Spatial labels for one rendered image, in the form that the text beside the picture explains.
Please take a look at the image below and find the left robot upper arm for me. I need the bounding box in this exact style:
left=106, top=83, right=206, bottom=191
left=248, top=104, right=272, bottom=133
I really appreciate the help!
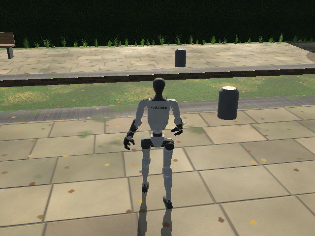
left=134, top=99, right=149, bottom=126

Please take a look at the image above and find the robot left hand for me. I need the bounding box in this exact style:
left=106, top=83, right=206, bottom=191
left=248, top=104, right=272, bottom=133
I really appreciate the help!
left=124, top=137, right=135, bottom=150

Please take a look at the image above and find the left robot forearm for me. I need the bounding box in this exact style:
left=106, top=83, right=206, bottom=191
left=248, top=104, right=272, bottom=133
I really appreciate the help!
left=126, top=119, right=138, bottom=140

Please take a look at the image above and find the robot right shin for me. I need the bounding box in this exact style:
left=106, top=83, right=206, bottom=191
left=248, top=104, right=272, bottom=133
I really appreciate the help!
left=163, top=167, right=172, bottom=202

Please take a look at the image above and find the robot left thigh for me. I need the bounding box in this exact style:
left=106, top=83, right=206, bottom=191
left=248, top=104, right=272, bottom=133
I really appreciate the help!
left=141, top=137, right=151, bottom=166

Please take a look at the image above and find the right robot upper arm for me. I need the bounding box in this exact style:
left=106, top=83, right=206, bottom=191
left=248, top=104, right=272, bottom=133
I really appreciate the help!
left=169, top=99, right=182, bottom=125

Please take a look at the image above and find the right robot forearm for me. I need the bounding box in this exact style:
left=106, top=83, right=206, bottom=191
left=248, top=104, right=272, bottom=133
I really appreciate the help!
left=176, top=118, right=183, bottom=131

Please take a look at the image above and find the robot right hand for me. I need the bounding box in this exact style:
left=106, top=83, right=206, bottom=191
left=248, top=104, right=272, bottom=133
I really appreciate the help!
left=171, top=127, right=183, bottom=136

